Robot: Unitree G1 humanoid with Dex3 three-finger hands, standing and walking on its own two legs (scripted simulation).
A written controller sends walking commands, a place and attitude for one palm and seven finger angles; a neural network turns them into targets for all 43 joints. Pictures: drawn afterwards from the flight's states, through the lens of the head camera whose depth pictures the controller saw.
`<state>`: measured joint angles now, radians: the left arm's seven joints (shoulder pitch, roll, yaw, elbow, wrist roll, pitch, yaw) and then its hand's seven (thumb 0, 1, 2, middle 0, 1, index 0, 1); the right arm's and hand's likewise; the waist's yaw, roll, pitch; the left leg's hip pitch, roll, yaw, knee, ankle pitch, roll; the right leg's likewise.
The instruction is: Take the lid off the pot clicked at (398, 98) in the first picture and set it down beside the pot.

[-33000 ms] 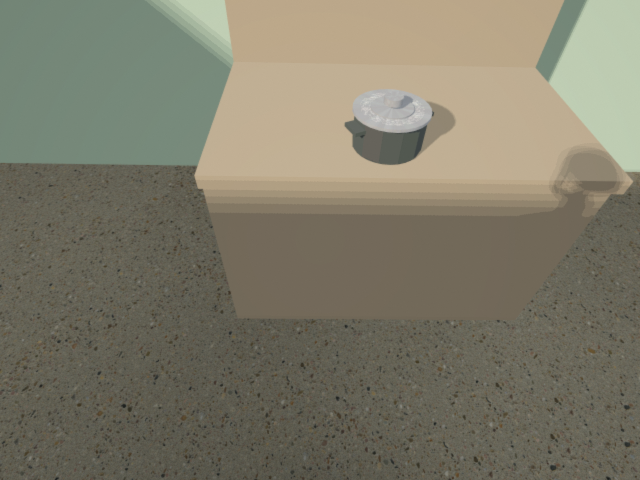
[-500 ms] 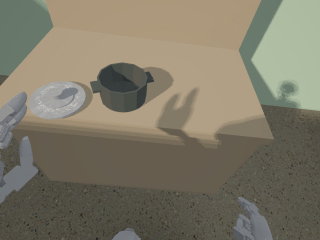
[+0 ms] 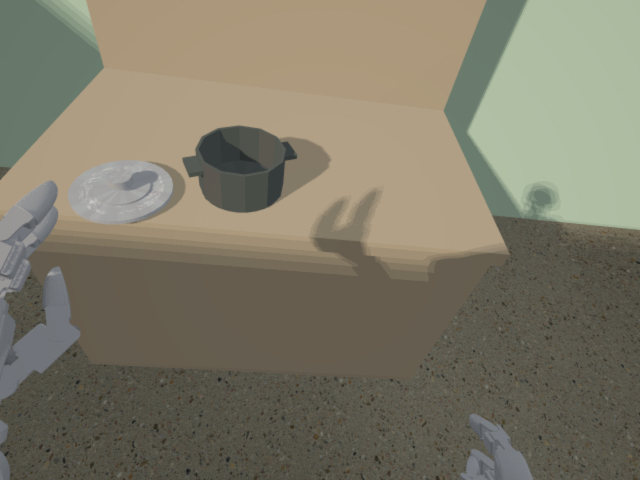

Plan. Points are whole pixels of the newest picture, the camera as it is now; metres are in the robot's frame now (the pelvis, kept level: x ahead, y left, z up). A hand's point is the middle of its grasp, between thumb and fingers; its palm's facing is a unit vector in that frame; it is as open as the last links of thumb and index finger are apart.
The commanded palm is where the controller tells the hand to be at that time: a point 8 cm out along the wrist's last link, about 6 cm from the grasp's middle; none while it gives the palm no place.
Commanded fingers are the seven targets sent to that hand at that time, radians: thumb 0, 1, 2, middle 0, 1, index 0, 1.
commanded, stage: stop stepping back and stand still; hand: left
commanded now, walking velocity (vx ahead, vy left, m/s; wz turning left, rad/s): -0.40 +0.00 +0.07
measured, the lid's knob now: (119, 179) +0.63 +0.41 -0.03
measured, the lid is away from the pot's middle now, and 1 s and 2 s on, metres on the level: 0.23 0.23 0.23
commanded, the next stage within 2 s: let the arm hang, fingers relaxed in 1.82 s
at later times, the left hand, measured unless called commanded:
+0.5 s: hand out of the picture +0.05 +0.26 +0.17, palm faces +0.40 -0.85 -0.35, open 7.4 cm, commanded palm +0.00 +0.29 +0.19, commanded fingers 0.00 0.90 0.90 -0.20 -0.30 -0.20 -0.30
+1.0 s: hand out of the picture +0.05 +0.29 +0.02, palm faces +0.35 -0.87 -0.35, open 7.4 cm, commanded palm none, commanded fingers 0.00 0.90 0.90 -0.20 -0.30 -0.20 -0.30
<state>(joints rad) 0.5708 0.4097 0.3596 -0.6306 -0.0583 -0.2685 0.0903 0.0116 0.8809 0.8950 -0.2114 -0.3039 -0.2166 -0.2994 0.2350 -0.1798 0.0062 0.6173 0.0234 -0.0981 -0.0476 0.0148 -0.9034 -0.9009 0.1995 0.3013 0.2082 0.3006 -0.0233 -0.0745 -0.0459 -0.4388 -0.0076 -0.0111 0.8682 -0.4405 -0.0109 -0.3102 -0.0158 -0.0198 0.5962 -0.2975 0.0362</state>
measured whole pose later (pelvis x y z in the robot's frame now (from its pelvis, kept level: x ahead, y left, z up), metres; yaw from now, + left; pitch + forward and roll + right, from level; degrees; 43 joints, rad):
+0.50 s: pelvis -0.13 +0.01 +0.00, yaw -1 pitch -1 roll -1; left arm 0.57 0.36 0.38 -0.52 -0.05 -0.19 0.09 0.01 0.88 0.90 -0.21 -0.30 -0.21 -0.30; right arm 0.29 -0.19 0.00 0.65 0.03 -0.07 -0.03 0.02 -0.90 -0.90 0.20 0.30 0.21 0.30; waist 0.02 -0.05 -0.08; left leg -0.52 0.01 0.03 1.13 -0.40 0.04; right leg -0.28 -0.02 -0.06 0.59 -0.30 -0.02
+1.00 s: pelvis -0.15 +0.03 -0.01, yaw +8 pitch +1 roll -1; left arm 0.31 0.27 0.19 0.05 0.04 -0.03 0.05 0.00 0.89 0.90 -0.20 -0.30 -0.21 -0.30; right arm 0.30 -0.24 -0.03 0.72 -0.01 -0.01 0.03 0.01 -0.90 -0.90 0.20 0.30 0.21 0.30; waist -0.02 0.02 -0.08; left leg -0.44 0.04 0.05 0.88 -0.49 0.03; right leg -0.34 -0.06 -0.15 0.71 -0.38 -0.01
